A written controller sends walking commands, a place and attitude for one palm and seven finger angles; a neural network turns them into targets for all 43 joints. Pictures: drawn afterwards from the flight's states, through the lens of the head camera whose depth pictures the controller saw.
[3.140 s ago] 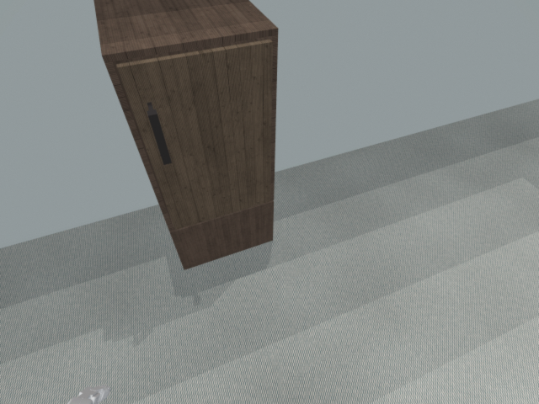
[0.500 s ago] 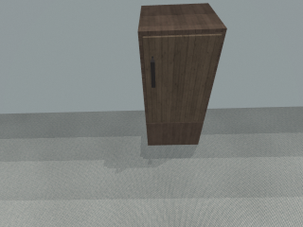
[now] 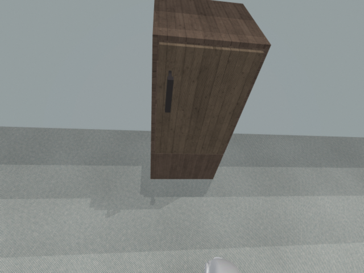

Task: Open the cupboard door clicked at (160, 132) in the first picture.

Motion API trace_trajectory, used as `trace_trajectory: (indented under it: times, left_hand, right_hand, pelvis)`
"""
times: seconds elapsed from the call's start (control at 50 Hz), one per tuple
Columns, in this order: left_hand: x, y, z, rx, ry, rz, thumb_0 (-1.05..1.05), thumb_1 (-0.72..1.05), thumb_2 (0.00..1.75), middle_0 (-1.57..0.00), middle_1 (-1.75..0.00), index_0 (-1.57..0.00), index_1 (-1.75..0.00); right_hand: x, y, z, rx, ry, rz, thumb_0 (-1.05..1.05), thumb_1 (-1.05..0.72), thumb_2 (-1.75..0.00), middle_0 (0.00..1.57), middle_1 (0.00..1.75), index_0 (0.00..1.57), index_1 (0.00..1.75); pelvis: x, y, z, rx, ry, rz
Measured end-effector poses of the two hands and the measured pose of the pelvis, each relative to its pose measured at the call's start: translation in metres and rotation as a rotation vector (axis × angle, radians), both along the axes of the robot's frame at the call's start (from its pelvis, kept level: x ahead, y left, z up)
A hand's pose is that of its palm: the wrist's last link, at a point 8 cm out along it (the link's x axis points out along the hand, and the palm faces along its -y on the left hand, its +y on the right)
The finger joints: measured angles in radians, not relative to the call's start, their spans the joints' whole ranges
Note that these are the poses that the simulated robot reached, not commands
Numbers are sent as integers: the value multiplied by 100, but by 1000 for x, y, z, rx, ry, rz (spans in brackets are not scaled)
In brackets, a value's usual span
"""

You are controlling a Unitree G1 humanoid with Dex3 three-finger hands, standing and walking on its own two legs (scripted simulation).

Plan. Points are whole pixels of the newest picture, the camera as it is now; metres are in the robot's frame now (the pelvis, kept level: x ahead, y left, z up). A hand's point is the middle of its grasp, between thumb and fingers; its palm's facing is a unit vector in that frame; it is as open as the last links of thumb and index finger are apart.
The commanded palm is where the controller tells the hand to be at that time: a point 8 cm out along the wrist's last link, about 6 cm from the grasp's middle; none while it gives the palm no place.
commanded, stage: take the last steps up to it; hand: left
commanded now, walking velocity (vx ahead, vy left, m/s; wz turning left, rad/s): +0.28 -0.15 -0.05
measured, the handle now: (168, 92) +0.73 +0.08 -0.04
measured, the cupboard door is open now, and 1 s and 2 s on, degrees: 0 0 0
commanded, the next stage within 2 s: come to a stop and stand still in 0.28 s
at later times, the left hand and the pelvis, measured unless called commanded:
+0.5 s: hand (152, 233) +0.26 +0.08 -0.17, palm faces +0.03 -0.98 -0.21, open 7.2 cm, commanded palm none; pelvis +0.19 -0.10 -0.01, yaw +1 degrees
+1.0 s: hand (145, 248) +0.22 +0.09 -0.18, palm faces +0.03 -0.95 -0.30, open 7.4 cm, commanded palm none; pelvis +0.17 -0.12 -0.02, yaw -1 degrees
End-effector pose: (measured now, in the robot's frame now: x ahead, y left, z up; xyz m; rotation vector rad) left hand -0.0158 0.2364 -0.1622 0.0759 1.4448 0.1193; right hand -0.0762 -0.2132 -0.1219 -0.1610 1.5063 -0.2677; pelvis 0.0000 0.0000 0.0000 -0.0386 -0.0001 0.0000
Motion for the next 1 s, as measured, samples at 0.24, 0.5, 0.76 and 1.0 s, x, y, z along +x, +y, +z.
trace_trajectory:
  times: [0.24,0.5,0.76,1.0]
  left_hand:
    - [242,-71,-2,75,-302,-148,1,91,89,-19,-30,-20,-30]
    - [263,-110,20,99,-220,-45,-1,94,89,-20,-30,-21,-30]
    - [235,-105,1,80,-47,44,1,91,89,-20,-30,-21,-30]
    - [228,-100,14,184,-147,-38,1,91,89,-19,-30,-20,-30]
  right_hand:
    - [27,-41,-36,125,255,-145,1,-90,-90,21,30,20,30]
    - [307,-118,-26,41,-249,64,1,-92,-90,20,30,19,30]
    - [386,-95,-25,56,-293,156,1,-91,-90,20,30,20,30]
    - [332,-141,-33,51,-314,100,0,-91,-90,21,30,20,30]
  pelvis:
    - [108,-68,-35,34,-3,-19]
    - [190,-102,-6,7,1,13]
    - [216,-93,-13,37,-22,0]
    - [172,-121,-19,46,-2,-24]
